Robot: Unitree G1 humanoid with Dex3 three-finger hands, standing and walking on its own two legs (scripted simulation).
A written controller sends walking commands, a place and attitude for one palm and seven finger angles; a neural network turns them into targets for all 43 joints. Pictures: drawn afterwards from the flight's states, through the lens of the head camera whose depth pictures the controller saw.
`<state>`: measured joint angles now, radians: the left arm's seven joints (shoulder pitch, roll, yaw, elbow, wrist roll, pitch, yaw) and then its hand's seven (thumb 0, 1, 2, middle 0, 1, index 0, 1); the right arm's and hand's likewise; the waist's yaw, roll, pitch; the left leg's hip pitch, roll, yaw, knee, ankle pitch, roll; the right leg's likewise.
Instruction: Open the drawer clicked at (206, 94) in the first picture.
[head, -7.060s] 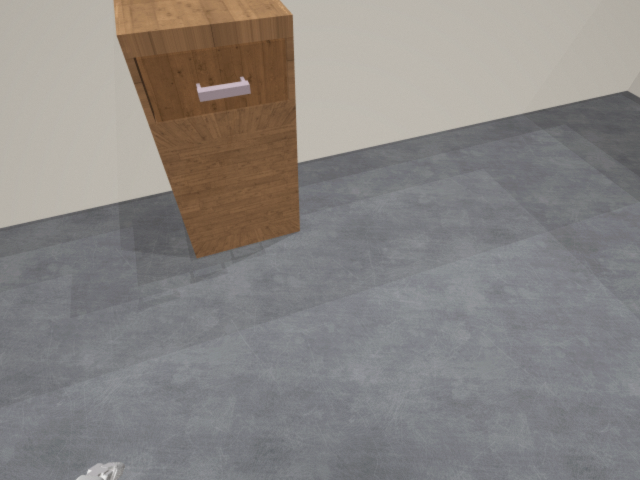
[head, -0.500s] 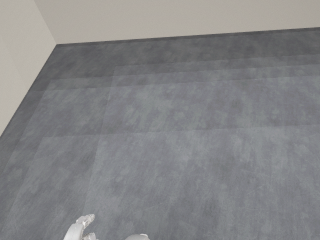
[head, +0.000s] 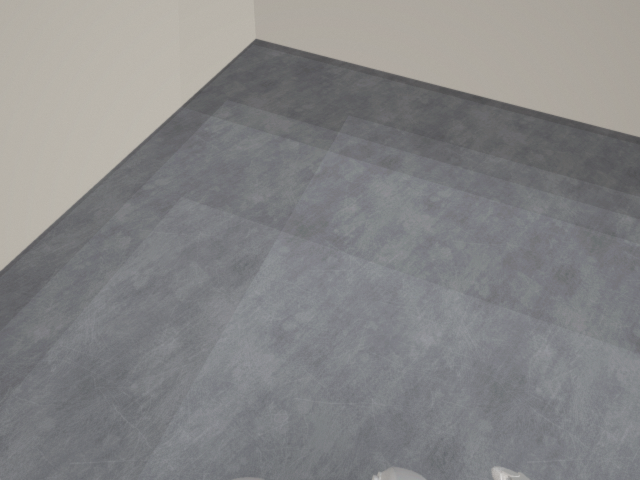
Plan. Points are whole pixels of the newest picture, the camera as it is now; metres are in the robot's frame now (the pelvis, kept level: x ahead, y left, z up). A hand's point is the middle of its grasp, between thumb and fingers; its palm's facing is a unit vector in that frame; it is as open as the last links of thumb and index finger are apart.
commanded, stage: turn to face it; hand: left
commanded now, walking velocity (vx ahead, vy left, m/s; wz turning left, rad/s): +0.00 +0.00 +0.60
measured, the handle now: out of the picture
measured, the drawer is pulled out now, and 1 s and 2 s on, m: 0.00 0.00 0.00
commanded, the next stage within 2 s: none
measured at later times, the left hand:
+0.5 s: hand out of the picture +0.04 +0.17 -0.12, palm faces +0.30 -0.91 -0.29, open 7.4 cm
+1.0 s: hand out of the picture -0.13 +0.20 -0.16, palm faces +0.62 -0.74 -0.27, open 7.4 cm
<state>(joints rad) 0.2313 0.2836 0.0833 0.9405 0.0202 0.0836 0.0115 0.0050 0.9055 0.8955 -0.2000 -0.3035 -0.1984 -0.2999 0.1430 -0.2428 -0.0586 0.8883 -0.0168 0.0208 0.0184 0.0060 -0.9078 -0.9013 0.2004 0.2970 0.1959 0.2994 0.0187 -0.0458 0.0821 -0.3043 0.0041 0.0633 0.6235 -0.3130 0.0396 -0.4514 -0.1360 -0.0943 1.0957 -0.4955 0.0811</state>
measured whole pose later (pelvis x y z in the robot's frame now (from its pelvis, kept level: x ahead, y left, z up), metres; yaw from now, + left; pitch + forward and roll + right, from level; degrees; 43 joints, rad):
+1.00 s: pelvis -0.04 -0.02 +0.01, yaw +36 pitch -1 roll -1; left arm 0.22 0.28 0.08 0.92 0.02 0.07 0.01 0.01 0.91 0.90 -0.20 -0.30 -0.20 -0.30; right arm 0.13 -0.24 -0.05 0.89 -0.02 0.03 0.01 0.01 -0.91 -0.90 0.20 0.30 0.20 0.30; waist 0.02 -0.04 0.09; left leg -0.27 -0.02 0.01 0.55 -0.27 0.04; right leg -0.47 -0.12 -0.05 1.10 -0.44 0.09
